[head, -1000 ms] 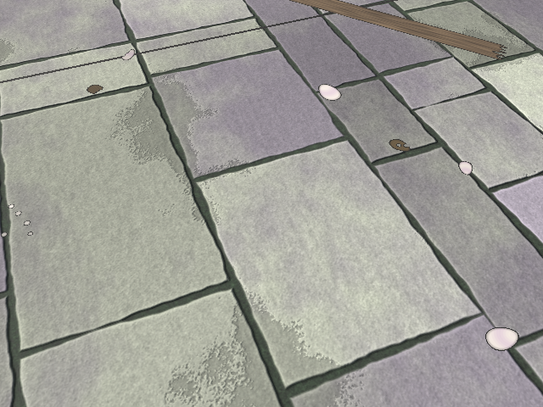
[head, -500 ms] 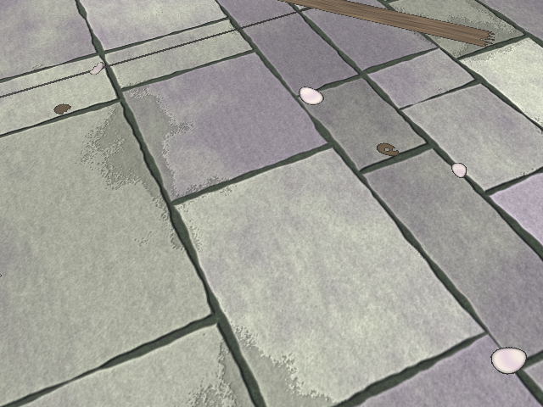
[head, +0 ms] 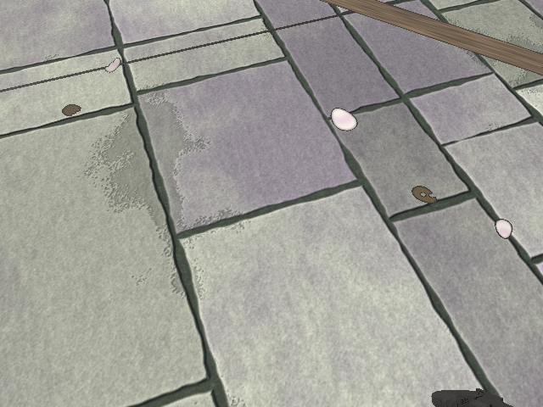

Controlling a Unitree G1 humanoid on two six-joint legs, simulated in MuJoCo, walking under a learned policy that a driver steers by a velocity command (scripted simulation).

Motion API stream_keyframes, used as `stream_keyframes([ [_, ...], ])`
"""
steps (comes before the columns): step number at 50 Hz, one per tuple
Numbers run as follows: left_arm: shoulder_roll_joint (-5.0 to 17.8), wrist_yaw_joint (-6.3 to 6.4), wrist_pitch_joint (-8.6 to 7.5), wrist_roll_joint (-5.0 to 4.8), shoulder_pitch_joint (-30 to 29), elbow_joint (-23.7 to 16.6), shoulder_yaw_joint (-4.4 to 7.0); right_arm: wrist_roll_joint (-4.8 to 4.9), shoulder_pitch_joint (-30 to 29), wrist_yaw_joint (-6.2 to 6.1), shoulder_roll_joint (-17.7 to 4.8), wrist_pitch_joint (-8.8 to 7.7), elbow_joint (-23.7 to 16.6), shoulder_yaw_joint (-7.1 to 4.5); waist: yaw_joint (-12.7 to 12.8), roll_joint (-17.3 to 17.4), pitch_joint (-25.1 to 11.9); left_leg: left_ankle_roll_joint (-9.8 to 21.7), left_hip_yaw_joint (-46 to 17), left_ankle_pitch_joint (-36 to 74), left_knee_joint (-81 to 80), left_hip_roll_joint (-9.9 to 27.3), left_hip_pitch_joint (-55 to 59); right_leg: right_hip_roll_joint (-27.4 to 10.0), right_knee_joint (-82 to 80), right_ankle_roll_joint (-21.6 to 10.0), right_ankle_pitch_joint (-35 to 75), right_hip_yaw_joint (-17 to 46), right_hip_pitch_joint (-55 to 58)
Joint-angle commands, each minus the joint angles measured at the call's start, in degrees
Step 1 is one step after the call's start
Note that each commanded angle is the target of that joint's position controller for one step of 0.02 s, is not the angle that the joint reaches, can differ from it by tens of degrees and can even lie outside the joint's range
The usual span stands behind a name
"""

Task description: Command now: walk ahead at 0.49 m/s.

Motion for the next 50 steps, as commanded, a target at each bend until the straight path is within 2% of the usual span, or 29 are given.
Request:
stream_keyframes([
  [1, 10.1, 0.13, -0.34, -0.05, -4.1, -3.6, 1.84, -0.95, 27.3, -2.03, -11.3, -0.81, 5.8, -4.1, -15.2, -3.1, -13.1, 5.1, -8.6, -5.6, -4.5, 5.5, 34.3, -13.2, 35.8, -0.3, 58.1, 1.1, -16.8],
  [2, 4.8, -0.27, -0.3, -0.12, -0.8, -4.7, 0.98, -1.9, 30.5, -2.03, -15.2, -0.78, 6.2, -5.0, -12.1, 7.2, -17.7, 10.4, -30.4, -9.0, -5.3, 20.5, 44.7, -4.6, 56.9, 0.6, 11.4, -3.1, -31.7],
  [3, 6.7, -0.77, -0.05, -0.11, 2.6, -4.2, 1.85, -0.21, 27.5, -1.13, -14.0, -0.31, 6.5, -4.97, -8.9, 8.9, -17.9, 16.9, -50.7, -15.8, -14.8, 24.9, 46.1, -0.1, 67.4, 0.5, -4.5, 1.9, -44.7],
  [4, 9.2, -0.74, -0.19, 0.79, -3.4, -5.9, 2.28, 1.14, 20.4, -0.62, -10.9, -0.34, 5.3, -4.41, -6.8, 3.4, -8.2, 14.9, -43.7, -22.2, -18.7, 22.5, 37.6, -4.9, 64.7, -0.3, 2.2, 3.3, -49.0],
  [5, 9.4, -1.08, -0.55, 0.98, -7.9, -7.1, 2.46, 1.24, 16.9, -0.25, -7.7, -0.63, 4.8, -3.73, -5.9, 0.5, -2.8, 13.4, -38.0, -19.2, -21.1, 20.3, 29.4, -6.5, 61.5, -0.1, 6.0, 2.6, -47.8],
  [6, 8.4, -1.2, -0.48, 1.1, -9.2, -7.4, 2.47, 0.72, 16.2, -0.2, -5.8, -1.09, 5.4, -3.19, -3.7, -2.2, -0.3, 11.6, -33.7, -13.0, -22.3, 17.8, 23.7, -8.2, 58.0, 0.4, 7.4, 2.8, -45.2],
  [8, 6.0, -1.64, 0.79, 1.76, -8.9, -7.9, 2.05, 0.61, 17.6, -0.76, -5.3, -2.08, 6.9, -2.72, -1.0, -1.8, -0.5, 9.6, -27.5, -3.6, -23.1, 14.2, 17.8, -9.8, 52.3, 2.5, 7.7, 2.7, -40.2],
  [11, 5.7, -1.85, 1.93, 1.72, -13.0, -10.1, 1.93, 0.84, 20.9, -1.04, -8.2, -2.77, 7.8, -3.35, -1.0, -0.1, -0.4, 9.4, -23.0, 1.6, -24.0, 11.9, 14.8, -10.5, 45.3, 5.0, 10.2, 0.6, -40.9],
  [14, 6.6, -1.85, 2.44, 1.4, -22.9, -13.8, 1.99, 0.97, 24.6, -1.01, -8.7, -2.43, 8.2, -3.41, -3.6, 0.9, 1.4, 7.6, -22.4, 2.5, -25.0, 10.5, 15.6, -10.9, 36.0, 7.0, 18.2, -0.6, -45.4],
  [17, 6.7, -2.05, 2.6, 1.11, -29.3, -16.1, 1.86, 0.86, 28.8, -1.04, -8.8, -2.09, 8.5, -3.51, -6.4, 2.2, 0.1, 5.3, -22.5, 7.0, -22.7, 9.7, 20.6, -9.9, 29.7, 7.7, 23.9, -0.6, -47.2],
  [21, 7.0, -2.14, 2.44, 0.81, -36.5, -19.2, 1.52, 0.24, 32.6, -1.48, -9.3, -1.64, 8.3, -3.67, -9.1, 3.4, -0.6, 5.5, -24.4, 12.9, -18.3, 10.1, 27.9, -7.9, 24.4, 8.0, 22.5, -0.5, -49.2],
  [23, 7.3, -2.23, 1.94, 0.49, -38.8, -20.8, 1.35, -0.2, 33.1, -1.81, -9.9, -1.41, 8.0, -3.94, -9.6, 4.2, -0.6, 5.6, -25.7, 16.3, -15.5, 10.8, 30.2, -6.8, 21.3, 7.6, 20.2, -0.3, -48.2],
  [25, 8.3, -2.14, 1.24, 0.17, -36.2, -20.9, 1.57, -0.29, 30.8, -2.3, -11.0, -1.3, 6.9, -4.4, -7.4, 5.1, -1.3, 4.1, -26.9, 18.8, -12.7, 11.1, 29.2, -5.9, 16.5, 6.5, 17.7, 0.4, -41.3],
  [26, 9.2, -1.87, 0.85, 0.04, -32.2, -20.0, 1.95, -0.22, 28.7, -2.32, -11.8, -1.35, 6.2, -4.68, -5.2, 5.5, -2.5, 2.9, -26.8, 21.8, -9.9, 10.6, 27.0, -4.8, 14.0, 5.7, 15.7, 0.2, -34.2],
  [27, 10.6, -1.33, 0.3, 0.02, -25.0, -17.9, 2.66, 0.07, 27.2, -1.96, -12.4, -1.63, 5.7, -4.86, -2.0, 4.0, -5.9, 1.7, -25.8, 24.9, -3.1, 8.6, 24.8, -3.7, 10.5, 4.4, 16.2, -0.4, -24.1],
  [28, 13.7, -0.48, -0.56, 1.0, -16.5, -16.0, 3.75, 0.73, 26.1, -1.42, -11.3, -2.13, 4.9, -4.7, 1.7, 0.5, -11.6, 0.3, -23.1, 19.3, 8.6, 5.0, 18.7, -8.8, 9.5, 2.2, 15.3, 4.0, -10.9],
  [29, 18.9, 0.56, -0.56, 2.76, -7.9, -16.1, 4.94, 2.57, 27.4, -1.34, -6.5, -2.49, 2.2, -3.64, 3.8, -7.9, -21.5, -1.4, -17.0, -2.4, 25.5, 0.4, 6.8, -25.3, 8.4, -1.2, 5.9, 20.9, 4.7],
  [30, 20.2, 0.27, 0.49, 2.37, -9.9, -15.9, 5.58, 2.68, 31.4, -1.6, -7.0, -2.09, 0.8, -3.79, -0.1, -18.4, -24.3, -1.7, -12.5, -27.5, 35.5, -3.8, -5.2, -32.6, 1.9, -6.6, 3.1, 42.0, 7.3],
  [31, 14.6, -0.08, 1.0, 1.88, -14.2, -16.9, 4.75, 0.96, 30.6, -1.99, -9.9, -1.03, 2.6, -4.33, -1.9, -9.3, -15.7, -1.4, -13.2, -22.9, 40.4, 1.4, -8.7, -30.7, 1.5, -6.6, -2.2, 37.6, -0.6],
  [32, 9.9, -0.36, 0.89, 1.32, -17.3, -17.3, 3.72, 0.18, 26.5, -1.31, -9.3, -0.71, 2.5, -4.3, -1.9, -3.0, -9.0, -1.8, -12.9, -17.9, 39.4, 3.3, -8.3, -27.1, 0.2, -5.4, 0.1, 28.4, -8.1],
  [33, 8.5, -0.52, 0.67, 1.37, -18.7, -17.0, 3.26, 0.07, 24.5, -0.74, -7.8, -0.45, 1.9, -4.2, -2.9, -2.7, -5.6, -2.3, -12.4, -15.2, 37.1, 4.9, -6.9, -24.3, -1.8, -3.8, 6.6, 21.1, -13.6],
  [34, 8.0, -0.4, 0.26, 1.18, -18.0, -16.1, 3.07, -0.77, 23.2, -0.21, -7.7, 0.16, 1.2, -4.34, -3.6, -4.9, -4.2, -2.8, -12.0, -14.3, 35.4, 6.1, -5.9, -22.5, -2.8, -2.9, 11.6, 16.2, -16.4],
  [35, 7.9, -0.45, -0.19, 0.98, -17.4, -15.4, 3.05, -1.15, 23.3, 0.31, -7.1, 0.94, 1.2, -4.24, -4.2, -5.9, -3.8, -3.2, -11.3, -13.5, 35.4, 6.3, -5.0, -20.9, -3.5, -2.3, 16.3, 12.2, -17.9],
  [38, 8.4, -0.88, -1.65, 0.04, -14.3, -13.6, 3.4, -1.07, 19.5, 1.3, -6.3, 2.1, -1.1, -4.03, -4.7, -5.9, -4.2, -3.7, -10.6, -9.6, 35.2, 6.8, -8.0, -20.9, -4.7, -2.8, 26.9, 5.9, -17.1],
  [39, 8.6, -0.95, -1.77, 0.02, -13.6, -13.2, 3.49, -1.12, 17.6, 1.57, -6.2, 2.25, -2.0, -3.92, -4.6, -5.6, -3.9, -3.9, -10.4, -7.8, 34.6, 7.2, -9.7, -20.9, -5.1, -3.0, 28.2, 4.1, -16.6],
  [42, 8.5, -1.0, -1.6, 0.29, -11.4, -12.0, 3.48, -0.99, 11.3, 2.27, -5.9, 2.25, -4.7, -3.47, -3.9, -5.2, -2.2, -4.5, -9.0, -1.7, 28.4, 7.4, -12.5, -19.8, -5.9, -2.8, 31.3, -1.6, -16.1],
  [45, 9.6, -0.92, -1.43, 0.35, -10.0, -11.2, 3.67, -0.82, 5.2, 2.99, -5.0, 1.88, -6.9, -2.54, -2.6, -5.3, -0.9, -4.2, -6.2, 4.4, 17.3, 7.1, -9.3, -18.9, -6.0, -1.8, 32.1, -6.4, -16.2],
  [48, 11.4, -0.42, -1.0, 0.38, -7.3, -10.0, 4.11, -0.99, -0.2, 3.51, -5.2, 1.81, -9.2, -2.11, -1.2, -5.2, 0.6, -2.8, -3.1, 2.9, 9.6, 6.9, -7.2, -20.6, -5.6, -1.4, 33.2, -8.7, -12.6],
  [50, 12.1, -0.06, -0.25, 0.46, -5.5, -9.0, 4.29, -1.3, -2.0, 3.43, -5.7, 1.83, -10.2, -2.16, -0.7, -5.1, 0.9, -1.3, -1.4, -1.5, 6.3, 5.8, -6.2, -21.5, -3.1, -1.1, 37.9, -10.2, -8.7],
])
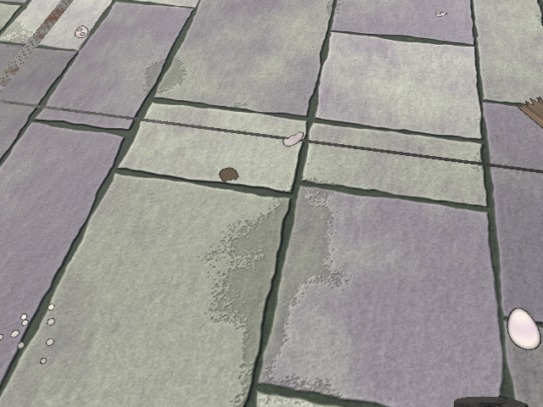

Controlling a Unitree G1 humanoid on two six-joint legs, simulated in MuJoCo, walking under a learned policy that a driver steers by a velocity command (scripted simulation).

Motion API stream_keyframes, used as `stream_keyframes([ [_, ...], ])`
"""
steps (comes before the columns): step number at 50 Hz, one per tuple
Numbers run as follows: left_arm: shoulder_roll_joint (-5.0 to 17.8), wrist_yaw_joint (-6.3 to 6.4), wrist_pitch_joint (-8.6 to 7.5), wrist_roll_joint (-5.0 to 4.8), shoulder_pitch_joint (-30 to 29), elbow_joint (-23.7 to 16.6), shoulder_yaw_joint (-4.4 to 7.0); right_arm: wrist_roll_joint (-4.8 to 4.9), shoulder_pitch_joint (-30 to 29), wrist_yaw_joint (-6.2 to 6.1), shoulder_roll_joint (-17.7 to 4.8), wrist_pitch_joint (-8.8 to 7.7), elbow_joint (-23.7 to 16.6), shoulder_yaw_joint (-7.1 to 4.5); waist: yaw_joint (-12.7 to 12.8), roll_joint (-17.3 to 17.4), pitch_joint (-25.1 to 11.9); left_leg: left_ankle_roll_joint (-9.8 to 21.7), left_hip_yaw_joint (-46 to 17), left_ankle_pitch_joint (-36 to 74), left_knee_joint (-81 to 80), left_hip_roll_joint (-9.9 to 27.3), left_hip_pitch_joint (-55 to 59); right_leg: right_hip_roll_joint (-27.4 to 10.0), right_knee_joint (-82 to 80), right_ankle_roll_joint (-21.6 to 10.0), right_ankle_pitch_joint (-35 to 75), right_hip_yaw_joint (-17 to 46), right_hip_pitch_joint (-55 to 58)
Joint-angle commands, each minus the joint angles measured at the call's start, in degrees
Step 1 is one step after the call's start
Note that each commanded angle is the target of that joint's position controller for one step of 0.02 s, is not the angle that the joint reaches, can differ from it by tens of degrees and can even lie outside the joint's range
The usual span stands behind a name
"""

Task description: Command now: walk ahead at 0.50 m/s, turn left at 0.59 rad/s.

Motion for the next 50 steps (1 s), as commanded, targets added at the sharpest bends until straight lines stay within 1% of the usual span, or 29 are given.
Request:
stream_keyframes([
  [1, 9.6, 0.74, 0.26, 0.08, 1.1, -1.9, 1.98, -0.36, -5.1, -0.02, -2.8, -0.65, -5.3, -0.33, -1.3, -6.8, 2.1, 2.4, 3.6, -5.5, -5.1, -2.2, 2.7, -16.2, 0.6, -6.1, 38.2, 3.3, 1.0],
  [3, 11.5, 1.07, 1.26, 0.14, 1.7, -1.3, 2.36, -0.65, -0.6, -0.6, -4.0, -0.73, -4.3, -0.98, -3.4, -8.0, -1.5, 4.7, 5.6, -11.4, -7.1, -6.4, 10.3, -16.4, 11.3, -5.5, 54.9, 1.0, 3.0],
  [4, 12.1, 1.12, 1.83, 0.0, 1.6, -1.4, 2.45, -0.81, 5.9, -1.04, -5.2, -1.16, -2.4, -1.71, -6.1, -7.5, -5.4, 6.2, 5.7, -12.1, -9.6, -8.8, 18.2, -16.1, 21.2, -5.2, 57.0, 0.1, 1.4],
  [5, 12.0, 1.05, 2.12, 0.01, 0.9, -2.3, 2.32, -1.35, 16.1, -1.87, -7.7, -1.6, 0.9, -3.04, -10.5, -4.5, -11.2, 8.5, 2.0, -11.3, -12.9, -8.1, 32.7, -14.9, 35.5, -3.5, 47.9, -0.7, -6.9],
  [6, 6.6, 0.17, 1.83, -0.8, 2.4, -6.0, 1.02, -1.62, 20.7, -2.89, -14.0, -1.56, 1.1, -4.81, -10.2, 6.8, -18.6, 14.2, -22.3, -20.3, -14.7, 8.8, 52.2, -9.9, 55.5, -0.5, 12.7, -0.8, -29.1],
  [7, 8.3, -0.43, 1.21, -0.24, -2.0, -9.4, 1.63, 0.48, 20.9, -3.41, -16.9, -0.91, -0.5, -5.42, -10.0, 8.7, -21.8, 19.2, -47.7, -15.4, -24.2, 17.9, 56.6, -0.2, 67.8, 1.5, -14.6, 8.8, -43.1],
  [8, 9.7, -0.65, 0.81, 0.01, -9.3, -11.2, 1.89, 1.02, 20.9, -4.02, -15.6, -0.41, 0.8, -5.22, -11.1, 2.0, -14.1, 17.6, -38.2, -8.5, -25.1, 15.3, 52.8, -3.6, 67.6, 1.0, -8.5, 14.7, -49.0],
  [9, 8.3, -0.74, 0.19, -0.59, -9.3, -11.2, 1.24, 1.51, 18.1, -4.42, -12.8, -0.65, 1.4, -4.55, -8.4, 0.2, -7.6, 15.8, -30.6, -1.4, -25.4, 13.5, 44.5, -5.9, 62.7, 0.6, -3.1, 14.6, -47.5],
  [10, 7.9, -0.62, 0.25, -0.31, -7.9, -10.0, 1.24, 1.61, 15.2, -4.5, -10.4, -1.09, 1.2, -3.92, -5.4, -2.3, -4.2, 13.2, -25.3, 5.0, -26.3, 10.0, 37.1, -7.5, 57.2, 0.7, -1.4, 14.8, -43.1],
  [11, 7.7, -0.62, 1.2, 0.79, -6.6, -9.8, 1.24, 1.97, 12.9, -4.59, -9.1, -1.53, 0.9, -3.44, -3.0, -2.0, -3.1, 11.9, -21.9, 8.5, -27.1, 7.1, 32.0, -8.2, 54.3, 1.2, -1.4, 15.2, -39.0],
  [13, 7.1, -1.06, 3.21, 1.86, -4.8, -9.3, 1.22, 2.19, 12.3, -4.28, -8.0, -2.67, 0.6, -2.95, -1.4, -1.0, -4.4, 11.9, -19.2, 12.5, -28.1, 4.6, 28.3, -7.8, 52.0, 2.3, -0.9, 14.7, -35.1],
  [16, 6.0, -1.55, 4.19, 1.54, -8.7, -10.7, 1.02, 2.04, 15.8, -4.02, -9.0, -3.44, 1.9, -3.16, -2.2, -0.6, -2.8, 11.2, -17.6, 10.4, -30.7, 3.1, 26.6, -7.6, 46.1, 3.1, 5.2, 13.8, -37.7],
  [18, 6.0, -1.62, 4.2, 1.43, -13.7, -12.1, 0.97, 2.07, 19.1, -4.01, -8.5, -3.63, 3.1, -2.92, -4.0, 0.1, -0.9, 10.0, -17.6, 10.5, -31.9, 3.0, 28.3, -7.7, 40.8, 3.2, 10.1, 13.7, -41.1],
  [22, 5.7, -2.0, 3.82, 1.1, -20.4, -13.8, 0.62, 2.12, 24.2, -4.31, -8.1, -4.12, 5.2, -2.48, -6.8, 0.9, -0.3, 7.6, -16.9, 14.7, -31.3, 3.4, 34.8, -6.5, 31.9, 2.1, 17.3, 13.6, -43.5],
  [27, 5.6, -2.54, 3.02, 0.58, -28.4, -16.7, -0.01, 1.25, 28.1, -5.17, -8.4, -4.21, 7.2, -1.98, -9.1, 1.2, 1.9, 7.4, -17.1, 20.0, -29.2, 5.4, 41.2, -3.7, 23.3, -0.3, 16.8, 12.1, -43.2],
  [29, 6.1, -2.55, 2.59, 0.43, -27.7, -17.0, 0.06, 0.92, 27.5, -5.61, -9.2, -4.22, 7.8, -2.0, -7.9, 1.8, 2.4, 6.8, -17.1, 24.7, -27.8, 6.6, 42.1, -2.5, 20.2, -2.1, 13.9, 11.9, -39.4],
  [30, 6.5, -2.32, 2.38, 0.36, -24.8, -16.2, 0.25, 0.89, 26.0, -5.75, -9.6, -4.3, 7.7, -1.98, -6.1, 2.0, 1.7, 5.8, -16.1, 30.7, -25.7, 6.4, 41.4, -1.2, 18.3, -3.2, 11.8, 11.6, -34.2],
  [31, 7.3, -1.81, 2.19, 0.25, -20.4, -14.7, 0.71, 0.81, 25.2, -5.79, -10.2, -4.42, 7.9, -2.03, -4.2, 2.5, -0.4, 4.9, -15.3, 39.2, -21.3, 5.9, 40.9, 1.0, 17.4, -4.2, 9.2, 10.7, -27.5],
  [32, 8.4, -1.09, 1.82, 0.15, -12.8, -12.2, 1.32, 0.69, 24.5, -5.57, -10.6, -4.42, 8.2, -2.05, -0.8, 1.5, -4.4, 4.1, -13.8, 44.1, -12.5, 4.2, 40.3, 2.8, 14.8, -5.4, 9.0, 9.9, -18.5],
  [33, 10.1, -0.24, 1.25, 0.84, -3.8, -9.9, 2.04, 1.0, 23.9, -5.35, -10.1, -4.66, 7.9, -1.78, 3.4, -0.3, -9.8, 3.3, -12.1, 36.1, -0.5, 2.1, 33.1, -1.3, 13.3, -7.4, 10.0, 13.8, -4.9],
  [34, 15.6, 0.57, 1.02, 2.28, 4.0, -9.4, 3.2, 2.19, 26.3, -5.09, -5.6, -5.0, 5.8, -0.66, 4.2, -8.8, -18.3, 1.5, -8.8, 12.5, 18.8, -3.6, 19.9, -16.7, 12.4, -11.7, 3.0, 33.8, 10.2],
  [35, 16.6, -0.19, 1.76, 1.12, 3.1, -8.0, 3.83, 2.95, 31.2, -5.04, -5.8, -4.85, 6.7, -1.05, 0.7, -18.6, -21.2, 0.3, -7.7, -25.4, 32.6, -12.4, 6.9, -25.1, 3.9, -18.0, 5.1, 57.3, 14.4],
  [36, 12.2, -0.79, 2.17, -0.36, -3.2, -9.1, 2.97, 0.96, 27.2, -5.24, -8.6, -4.41, 6.9, -1.43, -1.2, -8.3, -11.2, 0.8, -10.7, -21.7, 35.2, -7.6, 2.1, -22.6, 2.4, -17.0, 0.5, 52.0, 5.9],
  [37, 8.6, -1.09, 1.98, -0.64, -7.5, -9.7, 2.09, 0.64, 22.4, -4.73, -7.8, -4.44, 6.2, -1.2, -1.8, -3.5, -5.3, 0.8, -10.2, -17.5, 32.8, -5.3, 2.1, -20.2, 1.2, -15.9, 1.4, 43.2, -1.6],
  [38, 6.7, -1.19, 1.7, -0.2, -9.1, -9.2, 1.52, 0.71, 20.5, -4.33, -6.4, -4.28, 5.7, -0.91, -3.1, -2.3, -1.9, 0.7, -9.1, -15.6, 29.2, -3.1, 3.3, -17.2, -0.9, -14.0, 5.3, 37.1, -7.0],
  [40, 5.8, -1.03, 0.84, -0.22, -8.5, -7.4, 0.99, -0.17, 20.9, -3.56, -5.1, -3.05, 5.9, -0.53, -5.0, -5.2, -1.0, -0.3, -7.7, -14.1, 24.8, -1.2, 6.9, -13.3, -2.9, -11.8, 12.6, 29.6, -11.9],
  [43, 7.0, -1.35, -0.39, -0.85, -5.2, -5.0, 1.29, -0.34, 19.0, -2.89, -4.0, -2.31, 5.5, -0.19, -5.4, -5.8, -1.0, -1.5, -5.4, -11.0, 21.2, 0.0, 4.7, -12.1, -5.1, -12.5, 19.9, 25.0, -11.8],
  [46, 6.9, -1.38, -0.24, -1.24, -2.0, -3.1, 1.18, -0.47, 9.9, -2.72, -3.4, -2.34, 2.3, 0.33, -3.8, -5.3, 1.2, -3.7, -3.0, -4.9, 12.1, 1.8, 0.0, -10.0, -6.7, -12.7, 22.2, 23.0, -11.0],
  [50, 8.1, -1.08, 0.09, -1.27, 1.4, -1.6, 1.51, 0.17, 1.3, -2.53, -2.0, -2.69, -0.1, 1.31, -1.6, -5.8, 1.1, -5.5, -1.4, 2.1, -1.8, -0.1, 3.5, -8.2, -4.6, -11.2, 26.2, 21.6, -10.4],
])
Over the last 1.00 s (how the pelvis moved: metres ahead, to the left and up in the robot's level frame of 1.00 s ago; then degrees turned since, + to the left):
0.51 0.03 0.02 30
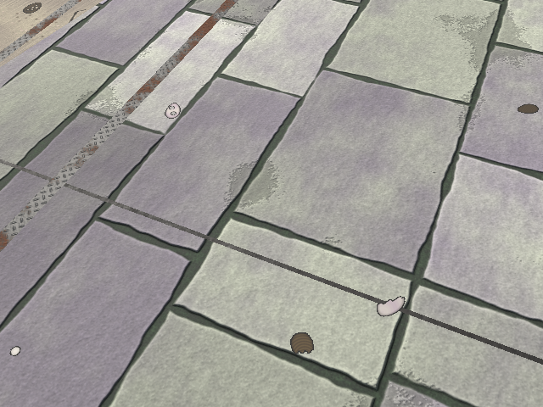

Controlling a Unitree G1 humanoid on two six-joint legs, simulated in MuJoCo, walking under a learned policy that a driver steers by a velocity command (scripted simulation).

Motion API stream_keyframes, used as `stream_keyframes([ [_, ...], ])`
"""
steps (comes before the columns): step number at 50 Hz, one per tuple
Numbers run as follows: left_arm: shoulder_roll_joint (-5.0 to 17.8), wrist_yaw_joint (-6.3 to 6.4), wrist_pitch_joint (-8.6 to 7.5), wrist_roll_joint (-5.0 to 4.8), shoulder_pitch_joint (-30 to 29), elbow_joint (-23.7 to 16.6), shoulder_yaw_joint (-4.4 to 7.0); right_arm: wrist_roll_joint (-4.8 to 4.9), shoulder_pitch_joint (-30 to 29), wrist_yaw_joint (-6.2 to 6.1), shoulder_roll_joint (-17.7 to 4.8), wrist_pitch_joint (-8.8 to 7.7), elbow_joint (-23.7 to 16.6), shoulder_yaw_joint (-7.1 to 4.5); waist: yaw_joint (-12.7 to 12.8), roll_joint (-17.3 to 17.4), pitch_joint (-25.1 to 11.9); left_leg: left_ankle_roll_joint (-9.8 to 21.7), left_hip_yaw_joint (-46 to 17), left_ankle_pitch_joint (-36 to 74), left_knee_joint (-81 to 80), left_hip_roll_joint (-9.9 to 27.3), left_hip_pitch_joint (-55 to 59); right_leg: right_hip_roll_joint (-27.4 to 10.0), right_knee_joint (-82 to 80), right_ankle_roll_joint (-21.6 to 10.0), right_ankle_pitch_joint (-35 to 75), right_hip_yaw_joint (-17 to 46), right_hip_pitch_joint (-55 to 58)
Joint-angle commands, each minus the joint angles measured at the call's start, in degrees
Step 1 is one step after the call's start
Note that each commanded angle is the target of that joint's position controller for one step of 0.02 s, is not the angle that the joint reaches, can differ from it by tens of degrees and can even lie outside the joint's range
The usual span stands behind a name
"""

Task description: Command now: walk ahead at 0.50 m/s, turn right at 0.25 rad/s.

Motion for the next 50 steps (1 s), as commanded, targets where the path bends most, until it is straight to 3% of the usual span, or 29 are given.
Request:
stream_keyframes([
  [1, 9.0, 0.43, -0.63, 0.02, 1.7, -2.1, 1.9, 0.46, -6.4, 0.0, -2.0, -0.82, -4.8, 0.14, 0.1, -6.1, 1.6, -1.3, 2.8, 4.9, -7.8, -2.6, 3.3, -13.1, -3.4, -6.7, 20.9, 9.6, -3.8],
  [5, 10.4, 0.98, -0.04, 0.67, 2.0, -2.0, 2.33, 0.94, -9.1, -0.66, -3.9, -1.57, -6.3, -0.23, 0.0, -7.0, 0.9, -0.3, 1.5, 0.7, -12.9, -3.9, 6.9, -15.4, 1.6, -6.2, 24.0, 13.7, -0.1],
  [7, 11.3, 1.19, 0.19, 0.84, -0.1, -2.6, 2.76, 0.96, -3.2, -1.2, -5.5, -2.36, -4.8, -0.96, -3.0, -7.2, -1.0, 1.0, 1.2, -3.5, -17.3, -5.3, 15.7, -15.3, 7.2, -4.8, 26.2, 15.0, -0.7],
  [8, 10.7, 1.02, 0.15, 0.57, -0.6, -2.7, 2.66, 0.47, 4.0, -1.8, -7.1, -3.14, -2.5, -1.73, -6.2, -4.5, -4.7, 2.5, 0.8, -2.8, -21.1, -5.2, 25.9, -12.4, 16.1, -3.7, 26.6, 13.0, -3.1],
  [9, 8.3, 0.75, -0.1, -0.06, -1.4, -4.6, 2.06, -0.98, 13.1, -2.69, -11.1, -3.88, -1.4, -2.87, -9.7, 1.2, -12.2, 5.4, -9.4, -9.6, -23.0, 5.2, 39.1, -8.5, 30.8, -2.3, 16.3, 9.8, -10.8],
  [10, 2.4, 0.9, 0.08, -1.83, 3.6, -6.7, 0.88, -1.82, 15.5, -3.09, -16.5, -3.22, -1.9, -4.23, -7.8, 12.8, -18.4, 10.5, -31.2, -16.1, -27.4, 20.0, 52.5, 0.0, 47.2, -0.2, -15.6, 3.0, -28.7],
  [11, 7.9, 1.34, 1.0, -0.25, 3.7, -5.8, 2.05, -0.45, 13.4, -2.88, -13.2, -2.28, -2.1, -3.93, -6.7, 8.7, -16.4, 12.3, -37.9, -21.3, -30.3, 20.6, 47.8, -2.5, 54.2, -0.9, -19.4, 4.8, -34.0],
  [12, 8.7, 1.04, 1.46, 0.42, 0.6, -5.5, 2.52, 0.04, 9.3, -2.68, -8.1, -2.15, -2.8, -2.68, -5.3, 3.0, -8.8, 11.2, -29.8, -22.1, -31.3, 17.7, 41.0, -5.4, 55.4, -1.2, -14.4, 6.1, -34.9],
  [13, 7.2, 0.44, 1.59, 0.55, -1.7, -5.7, 2.32, 0.34, 6.6, -2.46, -5.7, -2.45, -2.8, -2.12, -4.4, 1.5, -4.4, 10.1, -22.0, -16.0, -33.2, 14.8, 35.1, -7.2, 53.8, -0.6, -10.4, 5.9, -33.9],
  [15, 6.4, -0.46, 2.83, 1.66, -2.7, -5.9, 2.49, 0.67, 5.9, -2.69, -4.0, -3.19, -2.0, -1.68, -2.5, 4.1, -1.6, 7.8, -12.1, -6.3, -35.6, 10.8, 29.3, -9.1, 51.5, 0.8, -7.5, 5.1, -31.2],
  [20, 5.2, -1.87, 4.58, 1.99, -9.0, -8.6, 2.34, 1.49, 9.3, -2.56, -5.1, -4.81, 0.3, -2.41, -1.8, 2.2, -0.7, 8.7, -1.7, 4.8, -38.2, 10.1, 29.8, -10.3, 50.4, 2.7, 0.4, 4.1, -35.9],
  [23, 4.8, -2.42, 4.67, 1.84, -14.7, -10.8, 1.99, 1.17, 11.3, -2.43, -5.0, -4.59, 1.6, -2.53, -2.6, 1.9, 1.1, 8.7, 3.3, 7.4, -38.6, 9.2, 30.9, -10.4, 44.0, 3.4, 5.7, 3.0, -38.7],
  [27, 2.9, -2.98, 4.05, 1.97, -20.9, -13.1, 0.72, 1.51, 11.4, -2.81, -6.3, -4.08, 2.5, -2.77, -3.3, 2.4, 2.5, 7.1, 11.8, 25.5, -33.6, 7.7, 29.4, -8.3, 28.5, 2.6, 11.2, -2.7, -30.2],
  [30, 4.1, -2.94, 3.88, 2.48, -21.0, -13.8, 0.96, 1.71, 12.9, -3.36, -8.0, -3.09, 3.3, -3.32, -3.5, 4.0, 0.6, 5.8, 13.5, 35.3, -27.0, 8.7, 34.0, -5.7, 23.6, 0.6, 7.2, -5.2, -25.8],
  [32, 5.7, -2.39, 3.48, 2.93, -15.8, -12.8, 1.7, 1.9, 12.4, -3.95, -9.5, -2.03, 3.3, -3.91, -1.6, 4.5, -2.6, 5.0, 13.8, 42.7, -16.6, 8.9, 36.2, -2.7, 20.6, -1.6, 2.3, -5.8, -20.3],
  [33, 6.7, -1.83, 2.8, 3.31, -10.1, -11.2, 2.34, 2.18, 11.9, -4.02, -9.9, -1.39, 3.0, -4.07, 0.9, 2.8, -6.0, 4.2, 14.2, 39.2, -6.7, 8.1, 35.2, -1.0, 16.1, -2.9, 4.6, -5.4, -13.9],
  [34, 9.6, -0.82, 1.94, 3.97, -4.2, -9.5, 3.38, 2.35, 12.6, -3.82, -9.7, -1.16, 2.6, -4.08, 3.7, -2.0, -10.4, 1.7, 14.8, 24.5, 7.6, 5.8, 28.5, -3.7, 11.2, -4.8, 17.0, -0.9, -3.3],
  [35, 16.8, -0.06, 1.62, 3.36, -4.5, -10.0, 4.94, 1.46, 17.7, -3.4, -3.0, -0.91, 0.0, -2.7, -1.3, -14.1, -15.9, -0.8, 14.3, -29.7, 25.5, -1.1, 10.5, -21.8, 20.7, -9.9, 58.4, 17.7, 12.8],
  [36, 19.4, 0.14, 2.43, 0.24, -1.3, -11.3, 5.98, 2.02, 18.1, -3.52, -4.9, 0.15, -1.0, -2.88, 1.8, -12.9, -25.5, -2.5, 3.7, -34.6, 37.1, -7.4, 1.9, -28.6, 16.5, -19.5, 67.8, 33.0, 19.3],
  [37, 16.9, 0.84, 3.53, -0.59, -4.5, -12.3, 5.58, 1.7, 14.7, -3.64, -5.9, 0.7, -1.0, -2.93, 1.4, -5.5, -21.6, -2.4, -0.4, -28.7, 36.9, -3.7, 0.0, -26.5, 13.9, -18.4, 60.9, 26.8, 14.3],
  [38, 13.3, 1.27, 4.21, -0.79, -9.2, -12.9, 4.6, 1.76, 11.0, -3.67, -5.4, 0.74, -1.6, -2.65, 0.4, -4.5, -13.7, -2.4, -0.4, -24.2, 33.9, -2.4, -0.4, -23.4, 11.6, -16.5, 53.5, 22.5, 5.8],
  [39, 10.5, 1.49, 4.69, -0.61, -11.8, -12.9, 3.74, 1.13, 9.0, -3.88, -5.4, 1.05, -1.7, -2.71, -1.4, -2.8, -9.0, -2.4, -1.0, -21.5, 30.1, -1.3, 0.3, -19.9, 9.8, -13.7, 48.2, 20.0, -0.2],
  [40, 9.0, 1.75, 5.04, -0.66, -13.1, -13.1, 3.28, 0.42, 9.4, -3.95, -5.7, 2.05, -2.0, -2.84, -2.7, -3.8, -7.1, -2.6, -1.3, -20.1, 27.4, -1.1, 2.4, -17.5, 8.5, -12.2, 45.0, 18.1, -4.7],
  [41, 8.6, 1.69, 5.22, -0.22, -13.4, -13.2, 3.03, 0.08, 10.4, -3.98, -5.7, 3.21, -1.8, -2.93, -3.4, -4.1, -7.4, -2.6, -1.2, -19.4, 26.3, -1.8, 4.8, -16.5, 7.8, -11.1, 44.1, 17.3, -7.3],
  [45, 11.8, 1.15, 5.29, 0.68, -13.7, -13.7, 3.88, 0.77, 9.5, -4.22, -4.6, 5.71, -3.0, -2.84, -4.1, -4.4, -9.8, -2.2, -1.9, -17.4, 23.4, -4.2, 6.4, -14.7, 7.4, -8.8, 39.0, 17.6, -10.7],
  [50, 10.9, 1.64, 6.59, 1.06, -13.8, -14.3, 3.39, 1.08, 6.0, -4.62, -5.2, 7.47, -3.8, -3.22, -2.3, -7.4, -8.8, -2.0, -2.4, -16.0, 21.8, -5.5, 4.8, -14.5, 4.3, -6.9, 20.5, 20.8, -11.4],
])
Over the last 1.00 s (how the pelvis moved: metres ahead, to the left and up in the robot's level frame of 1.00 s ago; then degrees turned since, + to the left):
0.54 0.08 0.01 15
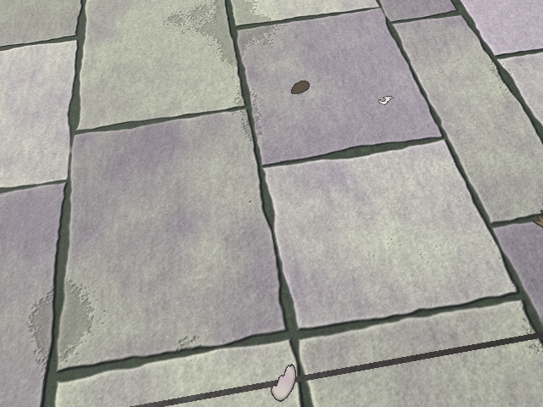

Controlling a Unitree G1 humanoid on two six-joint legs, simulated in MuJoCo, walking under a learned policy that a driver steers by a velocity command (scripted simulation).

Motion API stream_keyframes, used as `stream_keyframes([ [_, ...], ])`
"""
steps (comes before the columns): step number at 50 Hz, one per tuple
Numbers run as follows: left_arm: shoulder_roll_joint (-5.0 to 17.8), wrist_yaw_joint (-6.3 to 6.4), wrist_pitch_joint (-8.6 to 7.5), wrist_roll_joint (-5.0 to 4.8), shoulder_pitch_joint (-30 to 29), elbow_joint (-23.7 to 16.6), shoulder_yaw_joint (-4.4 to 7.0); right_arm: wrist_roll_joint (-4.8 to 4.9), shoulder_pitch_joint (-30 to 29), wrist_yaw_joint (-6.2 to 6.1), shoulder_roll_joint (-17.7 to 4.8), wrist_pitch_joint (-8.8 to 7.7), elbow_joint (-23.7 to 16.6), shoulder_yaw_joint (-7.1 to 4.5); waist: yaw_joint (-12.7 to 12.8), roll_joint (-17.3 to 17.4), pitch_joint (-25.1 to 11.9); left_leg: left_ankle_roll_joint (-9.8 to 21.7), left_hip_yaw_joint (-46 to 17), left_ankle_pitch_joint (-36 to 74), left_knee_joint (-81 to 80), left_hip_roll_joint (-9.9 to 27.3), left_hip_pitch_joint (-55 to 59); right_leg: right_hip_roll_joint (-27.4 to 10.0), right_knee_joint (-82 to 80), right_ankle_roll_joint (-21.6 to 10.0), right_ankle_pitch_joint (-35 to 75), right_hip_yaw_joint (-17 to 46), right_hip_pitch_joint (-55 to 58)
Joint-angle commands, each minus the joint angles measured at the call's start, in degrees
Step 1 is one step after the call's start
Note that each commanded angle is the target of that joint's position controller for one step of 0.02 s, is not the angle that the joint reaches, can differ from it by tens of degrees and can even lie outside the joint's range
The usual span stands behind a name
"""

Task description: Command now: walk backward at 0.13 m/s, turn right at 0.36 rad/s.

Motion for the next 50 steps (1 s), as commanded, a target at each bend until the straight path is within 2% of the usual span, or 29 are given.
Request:
stream_keyframes([
  [1, 7.8, 0.49, -0.11, 0.33, 0.1, -4.0, 1.75, 0.23, 6.1, -0.31, -4.5, 1.02, -1.2, -1.38, -1.0, -6.4, -12.5, 0.1, 0.7, 0.6, 1.2, -1.2, 3.8, -16.7, -8.0, -5.3, 9.0, 16.6, 8.4],
  [6, 6.9, 0.75, 0.48, 0.69, 0.1, -3.2, 1.41, 0.71, 6.2, 0.1, -4.3, 0.9, -0.8, -1.19, 0.3, -8.7, -11.3, 1.3, 1.4, -2.0, -8.9, -2.0, 7.7, -16.4, -12.0, -4.6, -10.6, 19.8, 10.1],
  [10, 7.4, 0.24, 1.36, 0.8, 0.5, -1.3, 1.6, 1.5, 11.7, 0.4, -4.6, 0.1, 1.2, -1.27, -0.1, -11.6, -10.2, 4.1, 4.6, -6.6, -25.5, -4.7, 19.2, -15.8, -15.5, -2.9, -18.8, 20.7, 7.5],
  [12, 7.4, 0.42, 1.7, -0.05, 0.8, -0.2, 1.63, 1.31, 16.5, 0.01, -3.8, -0.69, 3.0, -1.22, -1.9, -10.5, -9.1, 6.3, 5.7, -0.8, -39.5, -5.1, 25.8, -14.6, -15.1, -0.9, -20.7, 20.3, 5.2],
  [13, 6.9, 0.61, 1.51, -0.53, 0.6, 0.0, 1.58, 0.79, 17.9, -0.33, -3.8, -1.28, 3.7, -1.09, -2.7, -8.7, -6.9, 7.6, 4.5, 2.8, -48.7, -4.4, 28.7, -11.5, -13.3, 1.9, -21.8, 17.8, 2.0],
  [14, 5.2, 0.84, 1.29, -1.16, 3.9, 0.9, 1.38, 0.34, 15.5, -0.68, -6.6, -2.05, 2.7, -1.51, -0.8, 1.8, -7.4, 9.4, -7.9, -3.7, -55.0, 5.0, 29.7, -6.9, -1.4, 4.3, -24.4, 12.3, -1.8],
  [15, 3.7, 1.11, 0.75, -0.92, 3.7, 0.6, 1.42, 0.24, 8.3, -0.45, -10.9, -2.49, -1.0, -1.98, -0.5, 10.8, -5.6, 14.8, -25.5, -9.1, -59.2, 20.0, 21.1, 3.0, 12.0, 6.3, -25.9, 3.0, -6.9],
  [16, 7.0, 1.13, 0.42, 0.8, -2.5, 0.0, 2.38, -0.94, 6.6, -0.05, -9.7, -2.93, -0.1, -1.7, -1.9, 5.9, 0.4, 17.2, -21.4, -3.8, -58.9, 20.1, 8.2, 0.9, 21.6, 6.2, -23.7, 6.3, -3.8],
  [17, 6.1, 0.56, 0.28, 0.58, -0.7, 0.8, 2.4, -0.56, 2.5, -0.06, -7.0, -3.63, -0.1, -0.9, 1.6, 4.0, -0.1, 15.0, -15.5, 1.6, -57.2, 14.9, 7.1, 1.6, 27.7, 5.7, -19.0, 7.6, -0.4],
  [18, 5.4, 0.18, 0.25, 0.58, 2.2, 2.6, 2.23, -0.43, -0.5, 0.05, -5.5, -4.17, -0.4, -0.48, 3.4, 4.6, -0.8, 12.3, -10.1, 7.3, -55.4, 11.0, 8.6, 1.5, 31.2, 5.6, -16.1, 7.3, 0.8],
  [19, 5.4, 0.18, 0.32, 0.68, 4.4, 4.1, 2.29, -0.24, -1.3, 0.06, -5.3, -4.48, -0.8, -0.41, 3.4, 6.2, -2.5, 11.3, -7.2, 12.3, -53.9, 9.0, 12.4, 1.5, 33.7, 5.9, -15.5, 6.5, 0.5],
  [22, 3.7, 0.82, 0.43, 0.44, 3.7, 5.8, 1.47, 0.72, 4.5, -0.11, -3.3, -5.1, 1.4, 0.46, 0.0, 6.0, -4.1, 12.8, -5.7, 27.9, -49.7, 9.1, 25.4, -1.1, 27.7, 8.0, -18.6, 4.7, -2.4],
  [24, 2.1, 1.33, 0.57, -0.01, 1.3, 6.1, 0.41, 0.67, 8.9, -0.38, -3.8, -5.15, 3.8, 0.65, -2.6, 6.8, -4.9, 12.7, -6.5, 32.0, -47.6, 9.5, 32.2, -4.0, 17.6, 9.1, -20.6, 1.2, -1.3],
  [26, 2.0, 1.82, 0.61, -0.93, 0.2, 6.8, -0.09, 0.23, 11.2, -0.35, -5.3, -4.66, 5.4, 0.37, -4.4, 8.6, -5.4, 12.4, -7.8, 35.6, -45.7, 9.6, 34.1, -4.1, 9.4, 8.9, -23.1, -1.3, 2.5],
  [28, 2.7, 2.33, 0.37, -1.7, 2.1, 8.4, -0.15, 0.1, 11.5, -0.14, -6.4, -4.31, 6.7, -0.01, -3.8, 8.6, -5.3, 11.7, -8.8, 40.7, -44.2, 9.6, 34.5, -4.1, 0.0, 8.0, -18.5, -2.0, 6.3],
  [29, 2.6, 2.57, 0.09, -1.65, 4.4, 9.8, -0.31, 0.29, 10.6, -0.08, -6.6, -4.3, 7.1, -0.14, -2.4, 7.2, -5.6, 10.5, -8.5, 42.5, -43.4, 9.3, 33.3, -5.0, -6.6, 7.6, -10.7, -1.7, 10.6],
  [30, 3.0, 2.84, -0.3, -1.35, 6.1, 11.1, -0.37, 0.48, 10.0, 0.02, -6.1, -4.52, 7.4, -0.04, -1.7, 5.7, -6.5, 8.9, -8.3, 41.4, -43.2, 8.9, 31.0, -6.7, -11.3, 7.0, -3.7, 0.2, 16.1],
  [31, 4.4, 3.02, -0.78, -0.61, 6.8, 11.8, -0.26, 0.66, 10.0, 0.36, -5.1, -5.0, 7.3, 0.26, -2.2, 3.4, -8.5, 7.3, -8.0, 36.9, -43.6, 7.9, 28.0, -9.7, -10.0, 6.5, 0.8, 3.4, 21.5],
  [32, 6.3, 2.81, -1.02, -0.23, 6.0, 12.7, -0.02, 1.24, 11.3, 0.75, -4.5, -5.38, 7.6, 0.15, -4.4, -1.7, -7.9, 6.3, -5.7, 30.8, -45.4, 5.0, 25.7, -12.0, -4.4, 5.3, 8.9, 4.8, 22.1],
  [33, 2.8, 2.18, -1.24, -0.49, 4.7, 13.3, -0.98, 1.49, 9.2, 0.59, -3.8, -5.32, 8.6, 0.42, -2.8, -3.6, -6.8, 6.1, -3.9, 25.0, -47.1, 3.5, 27.1, -11.6, -4.5, 4.6, 6.2, 4.2, 18.6],
  [34, 1.2, 1.88, -1.55, -0.26, 4.4, 13.7, -1.54, 1.25, 7.3, 0.37, -3.9, -5.02, 9.2, 0.34, -1.9, -3.6, -5.2, 5.9, -3.3, 21.8, -46.6, 3.0, 27.6, -11.5, -6.0, 4.6, 2.7, 4.4, 16.4],
  [37, 2.6, 2.31, -1.86, -0.18, 4.2, 15.6, -1.72, 0.7, 6.1, 0.65, -3.7, -4.35, 10.5, 0.29, -2.1, -4.4, -3.2, 6.1, -3.5, 17.9, -46.9, 3.2, 27.6, -11.1, -8.0, 4.5, -2.9, 4.7, 13.4],
  [43, 1.7, 2.33, -2.14, -0.14, 4.2, 18.0, -2.4, 0.74, 6.9, 0.81, -2.4, -4.14, 14.4, 0.8, -2.2, -1.9, -1.2, 5.2, -3.7, 11.2, -48.4, 2.7, 25.3, -11.0, -9.1, 3.8, -9.7, 5.3, 11.1],
  [44, 1.9, 2.3, -2.12, -0.09, 5.1, 18.4, -2.35, 0.7, 7.5, 0.85, -2.5, -4.06, 14.9, 0.8, -2.0, -1.8, -2.5, 5.3, -3.4, 5.9, -48.2, 2.0, 25.2, -10.6, -9.4, 3.4, -15.5, 5.3, 11.2],
  [46, 4.1, 2.14, -1.62, 0.07, 6.2, 18.3, -1.49, 0.4, 7.5, 1.07, -3.9, -3.65, 14.8, 0.22, -1.4, -2.7, -1.1, 6.6, -1.8, -10.5, -44.3, -0.7, 20.2, -9.9, -8.9, 0.9, -34.0, 6.9, 9.0],
  [47, 4.5, 2.01, -1.43, 0.13, 7.4, 18.2, -1.26, 0.18, 6.5, 1.33, -3.6, -3.52, 14.2, 0.24, -0.6, -3.6, 1.2, 6.9, -1.6, -14.9, -42.0, -1.5, 15.7, -11.3, -10.3, -0.7, -41.2, 9.7, 8.0],
  [48, 4.7, 1.98, -1.44, 0.05, 9.2, 18.5, -1.04, 0.04, 5.0, 1.63, -2.1, -3.7, 13.3, 0.57, 0.5, -5.8, 2.8, 6.6, -0.1, -13.5, -37.9, -2.5, 11.8, -14.1, -12.9, -2.5, -44.9, 14.2, 9.1],
  [49, 5.3, 2.02, -1.61, 0.09, 10.7, 19.2, -0.58, -0.17, 4.1, 2.0, 0.1, -4.16, 12.7, 1.06, 1.0, -9.8, 3.0, 5.6, 4.1, -5.8, -30.7, -4.0, 9.9, -18.5, -17.1, -4.6, -45.8, 19.9, 10.9],
  [50, 5.7, 2.0, -1.93, 0.26, 10.0, 19.2, -0.09, -0.7, 4.3, 2.23, 0.3, -4.7, 12.4, 1.13, 0.6, -11.2, 3.2, 5.1, 5.7, 0.2, -24.3, -2.2, 9.6, -22.7, -19.8, -6.5, -42.9, 23.5, 10.3],
])
Over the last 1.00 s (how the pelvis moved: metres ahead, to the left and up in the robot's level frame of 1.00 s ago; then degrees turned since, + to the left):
0.34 -0.03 -0.01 -33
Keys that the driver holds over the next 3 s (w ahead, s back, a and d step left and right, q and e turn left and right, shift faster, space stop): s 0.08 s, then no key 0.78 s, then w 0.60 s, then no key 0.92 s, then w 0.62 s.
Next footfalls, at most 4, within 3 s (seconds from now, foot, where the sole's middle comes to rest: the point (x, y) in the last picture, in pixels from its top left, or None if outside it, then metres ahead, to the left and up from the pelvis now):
0.28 left None -0.03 0.14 -0.77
0.62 right None -0.09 -0.07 -0.77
1.62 right None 0.30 -0.02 -0.77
2.02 left None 0.30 0.17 -0.77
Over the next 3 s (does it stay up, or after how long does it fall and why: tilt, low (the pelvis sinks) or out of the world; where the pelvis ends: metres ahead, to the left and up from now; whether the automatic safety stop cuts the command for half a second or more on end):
stays up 0.46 0.10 0.01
